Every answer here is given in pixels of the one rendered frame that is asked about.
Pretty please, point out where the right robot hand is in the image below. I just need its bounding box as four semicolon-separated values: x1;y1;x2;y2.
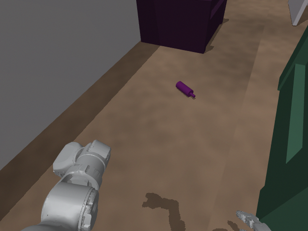
236;210;271;231

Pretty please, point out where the left robot arm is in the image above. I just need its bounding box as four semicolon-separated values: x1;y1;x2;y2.
21;140;111;231

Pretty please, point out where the sofa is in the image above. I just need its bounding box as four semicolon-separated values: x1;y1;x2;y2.
256;26;308;231

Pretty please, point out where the armchair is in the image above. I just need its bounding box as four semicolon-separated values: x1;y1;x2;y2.
136;0;227;54

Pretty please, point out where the left robot hand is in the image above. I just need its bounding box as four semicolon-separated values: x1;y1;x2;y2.
53;142;83;178

